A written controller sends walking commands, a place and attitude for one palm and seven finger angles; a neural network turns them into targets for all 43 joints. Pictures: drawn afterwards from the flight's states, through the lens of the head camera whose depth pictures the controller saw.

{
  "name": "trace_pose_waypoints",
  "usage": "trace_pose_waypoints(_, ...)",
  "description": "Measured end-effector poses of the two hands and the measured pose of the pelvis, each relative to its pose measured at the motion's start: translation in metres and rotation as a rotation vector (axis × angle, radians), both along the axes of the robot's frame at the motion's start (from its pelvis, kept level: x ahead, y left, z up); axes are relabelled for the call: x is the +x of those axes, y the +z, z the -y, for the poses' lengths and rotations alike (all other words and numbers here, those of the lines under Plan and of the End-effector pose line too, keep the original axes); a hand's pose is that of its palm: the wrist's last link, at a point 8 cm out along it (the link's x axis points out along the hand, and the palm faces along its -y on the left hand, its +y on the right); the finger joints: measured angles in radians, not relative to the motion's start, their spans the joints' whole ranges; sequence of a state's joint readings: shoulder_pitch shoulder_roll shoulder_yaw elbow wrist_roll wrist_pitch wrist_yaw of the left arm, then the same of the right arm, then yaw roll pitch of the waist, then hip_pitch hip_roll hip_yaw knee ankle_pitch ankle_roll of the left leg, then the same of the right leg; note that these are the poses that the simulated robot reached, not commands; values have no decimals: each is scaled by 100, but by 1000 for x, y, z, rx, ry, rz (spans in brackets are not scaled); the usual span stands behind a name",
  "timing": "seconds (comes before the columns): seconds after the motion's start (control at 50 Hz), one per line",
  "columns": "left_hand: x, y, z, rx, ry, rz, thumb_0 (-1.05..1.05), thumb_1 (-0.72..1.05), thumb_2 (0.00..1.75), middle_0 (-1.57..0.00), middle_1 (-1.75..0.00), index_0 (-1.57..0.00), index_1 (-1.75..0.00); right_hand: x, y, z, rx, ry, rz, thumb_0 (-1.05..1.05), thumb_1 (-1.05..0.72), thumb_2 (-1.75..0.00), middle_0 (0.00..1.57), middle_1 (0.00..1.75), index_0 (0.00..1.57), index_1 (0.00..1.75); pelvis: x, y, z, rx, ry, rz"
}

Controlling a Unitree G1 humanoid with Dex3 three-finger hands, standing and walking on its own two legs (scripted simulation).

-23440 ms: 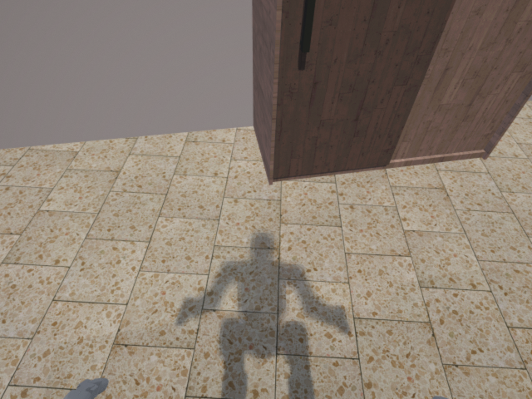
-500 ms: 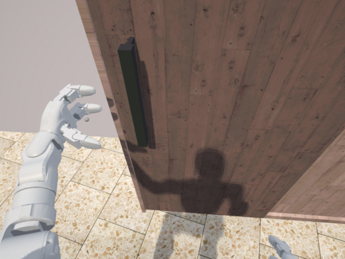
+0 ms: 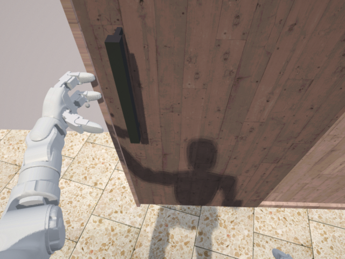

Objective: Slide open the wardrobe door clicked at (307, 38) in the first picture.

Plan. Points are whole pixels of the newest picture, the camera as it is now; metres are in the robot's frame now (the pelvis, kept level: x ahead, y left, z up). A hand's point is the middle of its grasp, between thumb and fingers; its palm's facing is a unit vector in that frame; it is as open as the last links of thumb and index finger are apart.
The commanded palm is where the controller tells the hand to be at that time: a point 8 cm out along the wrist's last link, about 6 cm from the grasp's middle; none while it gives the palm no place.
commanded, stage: move the hooked fingers beside the handle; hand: left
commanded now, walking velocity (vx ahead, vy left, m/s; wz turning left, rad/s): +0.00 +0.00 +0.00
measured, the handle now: (128, 95) +0.47 +0.11 +0.13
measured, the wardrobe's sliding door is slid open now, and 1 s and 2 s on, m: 0.00 0.00 0.00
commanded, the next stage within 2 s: feel for the door with the fingertips in 0.68 s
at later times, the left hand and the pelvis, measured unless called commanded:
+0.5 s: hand (84, 110) +0.41 +0.20 +0.13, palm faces -0.03 -1.00 +0.02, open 14.0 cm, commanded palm +0.39 +0.26 +0.14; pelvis +0.00 +0.01 +0.00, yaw +0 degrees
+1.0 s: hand (97, 109) +0.42 +0.18 +0.13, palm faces -0.05 -1.00 +0.00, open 14.0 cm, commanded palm +0.38 +0.23 +0.14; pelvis +0.00 +0.00 +0.00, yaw +0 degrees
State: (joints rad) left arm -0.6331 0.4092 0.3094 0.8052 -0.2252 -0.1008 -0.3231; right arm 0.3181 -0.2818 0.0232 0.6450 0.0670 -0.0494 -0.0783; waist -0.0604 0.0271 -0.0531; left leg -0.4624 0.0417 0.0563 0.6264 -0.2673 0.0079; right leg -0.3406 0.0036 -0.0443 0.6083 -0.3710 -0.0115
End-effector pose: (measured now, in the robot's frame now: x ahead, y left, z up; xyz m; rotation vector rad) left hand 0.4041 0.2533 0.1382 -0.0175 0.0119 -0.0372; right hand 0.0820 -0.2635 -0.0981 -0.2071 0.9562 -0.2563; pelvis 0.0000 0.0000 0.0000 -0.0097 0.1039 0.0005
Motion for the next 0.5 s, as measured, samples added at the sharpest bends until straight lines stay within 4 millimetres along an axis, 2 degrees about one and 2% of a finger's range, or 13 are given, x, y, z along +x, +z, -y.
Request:
trace_pose_waypoints(0.2, -8, -3, -15, 14, 30, 10, -1, -50, 30, -31, -120, -31, -121, -6, 0, -7, 13, -20, -13, 1, -91, -90, 20, 30, 20, 30, 3, 0, -4, -3, -10, 4)
trace_pose_waypoints(0.34, -15, 0, -11, 9, -1, 28, -1, -50, 30, -30, -120, -30, -121, 6, 1, -12, 7, 7, 6, 1, -91, -90, 20, 30, 20, 30, 2, 0, -8, -8, 3, 11)
trace_pose_waypoints(0.5, -13, -5, -5, 2, 11, -2, -1, -50, 30, -30, -120, -30, -120, 21, 6, -18, 9, 34, 57, 1, -91, -90, 20, 30, 20, 30, -3, 0, -10, -8, 9, 14)
